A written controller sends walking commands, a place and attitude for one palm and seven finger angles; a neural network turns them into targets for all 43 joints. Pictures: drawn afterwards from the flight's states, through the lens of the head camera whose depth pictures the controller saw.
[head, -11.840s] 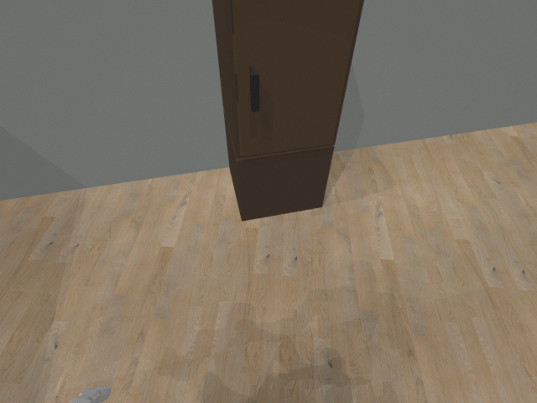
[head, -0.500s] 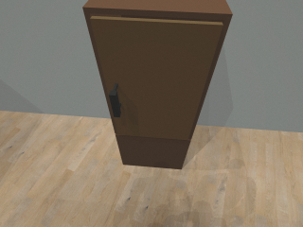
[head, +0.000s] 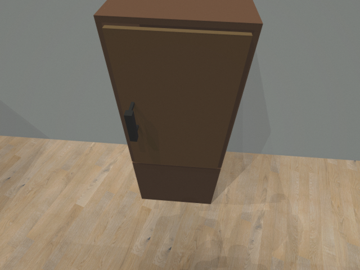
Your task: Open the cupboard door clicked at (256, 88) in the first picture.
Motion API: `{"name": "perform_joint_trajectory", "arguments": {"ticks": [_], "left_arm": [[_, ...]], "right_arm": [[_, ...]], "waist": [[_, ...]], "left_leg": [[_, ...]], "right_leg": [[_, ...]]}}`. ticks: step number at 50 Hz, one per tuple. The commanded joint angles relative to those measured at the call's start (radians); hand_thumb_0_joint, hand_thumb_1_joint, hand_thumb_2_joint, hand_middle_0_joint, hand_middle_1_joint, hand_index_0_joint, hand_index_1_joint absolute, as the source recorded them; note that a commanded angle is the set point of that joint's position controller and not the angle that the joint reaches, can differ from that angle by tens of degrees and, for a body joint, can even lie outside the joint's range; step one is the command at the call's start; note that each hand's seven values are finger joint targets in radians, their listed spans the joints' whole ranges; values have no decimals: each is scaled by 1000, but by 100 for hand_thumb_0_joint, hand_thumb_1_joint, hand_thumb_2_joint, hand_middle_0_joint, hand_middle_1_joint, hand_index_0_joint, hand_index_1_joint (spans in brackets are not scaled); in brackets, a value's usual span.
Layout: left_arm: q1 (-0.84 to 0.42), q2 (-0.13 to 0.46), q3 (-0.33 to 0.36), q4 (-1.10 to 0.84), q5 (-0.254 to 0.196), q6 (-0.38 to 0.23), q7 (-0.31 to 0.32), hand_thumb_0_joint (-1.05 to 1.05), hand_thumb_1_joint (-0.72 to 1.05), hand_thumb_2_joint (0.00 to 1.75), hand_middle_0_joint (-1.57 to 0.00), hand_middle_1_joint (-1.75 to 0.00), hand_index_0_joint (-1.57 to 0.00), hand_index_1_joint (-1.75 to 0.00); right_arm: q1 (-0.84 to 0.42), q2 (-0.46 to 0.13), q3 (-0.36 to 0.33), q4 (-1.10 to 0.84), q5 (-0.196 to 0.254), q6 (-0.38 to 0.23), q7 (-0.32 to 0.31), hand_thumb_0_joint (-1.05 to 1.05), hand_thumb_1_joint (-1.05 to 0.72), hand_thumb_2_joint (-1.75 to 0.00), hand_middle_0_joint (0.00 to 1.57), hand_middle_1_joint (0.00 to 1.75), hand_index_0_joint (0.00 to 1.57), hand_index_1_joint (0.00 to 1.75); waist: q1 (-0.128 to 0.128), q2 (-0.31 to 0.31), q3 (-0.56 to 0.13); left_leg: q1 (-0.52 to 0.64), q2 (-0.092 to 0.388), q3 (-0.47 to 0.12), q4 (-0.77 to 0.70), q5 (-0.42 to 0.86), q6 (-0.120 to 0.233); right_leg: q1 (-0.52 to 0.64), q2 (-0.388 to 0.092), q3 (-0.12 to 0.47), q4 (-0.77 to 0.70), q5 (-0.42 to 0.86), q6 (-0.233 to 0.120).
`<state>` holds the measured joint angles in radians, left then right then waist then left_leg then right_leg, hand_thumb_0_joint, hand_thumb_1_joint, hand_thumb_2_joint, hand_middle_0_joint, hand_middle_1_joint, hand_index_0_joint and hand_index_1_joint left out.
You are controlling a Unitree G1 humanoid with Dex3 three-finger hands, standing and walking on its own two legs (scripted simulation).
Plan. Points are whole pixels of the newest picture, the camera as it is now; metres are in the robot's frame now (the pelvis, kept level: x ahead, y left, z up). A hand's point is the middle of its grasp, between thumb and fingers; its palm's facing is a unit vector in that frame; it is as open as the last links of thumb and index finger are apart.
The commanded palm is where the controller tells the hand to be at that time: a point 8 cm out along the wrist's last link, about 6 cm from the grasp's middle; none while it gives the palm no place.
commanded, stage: come to a stop and stand still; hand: left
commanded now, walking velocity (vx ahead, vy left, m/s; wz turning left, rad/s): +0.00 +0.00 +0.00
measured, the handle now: (133, 121) +0.57 +0.20 -0.05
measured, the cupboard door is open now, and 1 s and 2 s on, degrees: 0 0 0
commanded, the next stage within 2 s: look again from close up in 0.22 s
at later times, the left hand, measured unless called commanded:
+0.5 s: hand out of the picture +0.01 +0.15 -0.18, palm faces +0.02 -0.98 -0.19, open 7.4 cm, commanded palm none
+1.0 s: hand out of the picture +0.14 +0.20 -0.11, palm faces +0.19 -0.96 -0.21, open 7.4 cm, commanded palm +0.13 +0.24 -0.07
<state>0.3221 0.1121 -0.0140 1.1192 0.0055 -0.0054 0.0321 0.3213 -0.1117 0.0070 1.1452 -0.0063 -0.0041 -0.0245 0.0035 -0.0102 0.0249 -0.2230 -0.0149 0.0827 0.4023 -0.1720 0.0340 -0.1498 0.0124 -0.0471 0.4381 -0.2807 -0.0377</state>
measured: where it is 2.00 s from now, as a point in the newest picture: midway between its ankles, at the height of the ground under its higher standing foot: outside the picture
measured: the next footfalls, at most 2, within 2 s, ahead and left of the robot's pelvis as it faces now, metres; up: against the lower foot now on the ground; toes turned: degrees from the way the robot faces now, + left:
none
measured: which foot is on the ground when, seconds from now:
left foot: down 0.00-1.00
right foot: down 0.00-1.00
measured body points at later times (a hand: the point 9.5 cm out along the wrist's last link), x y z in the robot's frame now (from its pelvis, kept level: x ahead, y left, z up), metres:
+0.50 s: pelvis +0.02 +0.00 -0.01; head +0.04 -0.01 +0.44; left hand +0.01 +0.21 -0.16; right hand +0.02 -0.23 -0.17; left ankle +0.03 +0.10 -0.74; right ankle -0.03 -0.09 -0.74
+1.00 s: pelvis +0.03 +0.00 -0.01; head +0.05 +0.00 +0.44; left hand +0.13 +0.25 -0.10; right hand +0.09 -0.23 -0.14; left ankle +0.03 +0.10 -0.74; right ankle -0.02 -0.09 -0.74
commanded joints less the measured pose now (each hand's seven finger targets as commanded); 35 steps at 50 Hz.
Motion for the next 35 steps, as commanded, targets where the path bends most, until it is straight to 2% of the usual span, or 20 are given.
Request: {"name": "perform_joint_trajectory", "arguments": {"ticks": [1,4,15,16,17,18,19,21,24,27,28,32,34,35], "left_arm": [[76,83,15,-16,3,-18,9,0,90,90,-20,-30,-20,-30],[86,78,13,-9,4,-19,10,0,90,90,-20,-30,-20,-30],[102,73,16,-3,4,-25,11,0,90,90,-20,-30,-20,-30],[170,115,16,17,24,-52,46,0,90,90,-20,-30,-20,-30],[95,148,18,-41,16,-58,41,0,90,90,-20,-30,-20,-30],[59,157,23,-57,15,-62,31,0,90,90,-20,-30,-20,-30],[48,143,20,-59,13,-63,28,0,90,90,-20,-30,-20,-30],[51,120,19,-67,7,-63,26,0,90,90,-20,-30,-20,-30],[64,108,17,-68,7,-53,24,0,90,90,-20,-30,-20,-30],[64,112,16,-68,6,-42,23,0,90,90,-20,-30,-20,-30],[62,113,15,-71,8,-41,23,0,90,90,-20,-30,-20,-30],[47,134,18,-82,6,-30,21,0,90,90,-20,-30,-20,-30],[51,144,21,-86,6,-29,21,0,90,90,-20,-30,-20,-30],[45,154,22,-89,5,-28,20,0,90,90,-20,-30,-20,-30]], "right_arm": [[51,-80,-12,-17,-4,-17,-10,0,-90,-90,20,30,20,30],[45,-73,-12,-15,-3,-15,-10,0,-90,-90,20,30,20,30],[39,-76,-10,-11,-4,-25,-16,0,-90,-90,20,30,20,30],[-91,-123,-15,-91,4,-34,-1,0,-90,-90,20,30,20,30],[-5,-75,-13,-116,-1,-19,5,0,-90,-90,20,30,20,30],[-9,-67,-13,-100,-10,-12,12,0,-90,-90,20,30,20,30],[16,-71,-14,-98,-11,-13,12,0,-90,-90,20,30,20,30],[41,-89,-12,-106,-12,-23,9,0,-90,-90,20,30,20,30],[33,-106,-10,-113,-10,-34,0,0,-90,-90,20,30,20,30],[20,-121,-9,-114,-8,-33,-5,0,-90,-90,20,30,20,30],[15,-118,-9,-110,-9,-34,-4,0,-90,-90,20,30,20,30],[5,-139,-7,-105,-9,-31,-6,0,-90,-90,20,30,20,30],[-6,-141,-6,-99,-11,-34,-6,0,-90,-90,20,30,20,30],[-8,-146,-6,-99,-10,-34,-6,0,-90,-90,20,30,20,30]], "waist": [[-2,-8,53],[0,-4,79],[2,8,41],[45,-23,81],[-43,-17,26],[-31,43,36],[-44,24,21],[-43,32,-16],[-19,28,-30],[-10,-33,12],[-6,-33,35],[-4,-25,56],[3,7,31],[3,-2,22]], "left_leg": [[36,116,-125,-74,11,-1],[29,114,-119,-70,6,-4],[60,122,-118,-53,101,-2],[-28,113,-82,188,98,-27],[-45,78,-89,171,-122,-23],[-16,76,-78,151,-109,-27],[-12,76,-78,138,-74,-26],[9,89,-98,104,21,-13],[14,112,-122,80,141,9],[-3,116,-121,55,128,12],[-10,113,-121,49,134,14],[-4,116,-122,23,116,15],[12,115,-119,23,159,17],[17,116,-119,24,165,16]], "right_leg": [[-92,-119,123,-117,47,-13],[-106,-120,125,-126,41,-12],[-64,-118,117,-112,140,-11],[-92,-173,203,-133,543,40],[-78,-218,218,-135,350,-8],[-109,-214,202,-132,241,-37],[-105,-183,180,-122,146,-51],[-87,-142,152,-70,160,-52],[-46,-107,111,-9,238,-32],[-50,-103,109,-12,220,-22],[-53,-103,106,-12,229,-20],[-64,-99,111,-18,180,-15],[-43,-102,111,-12,212,-14],[-35,-104,108,-12,218,-12]]}}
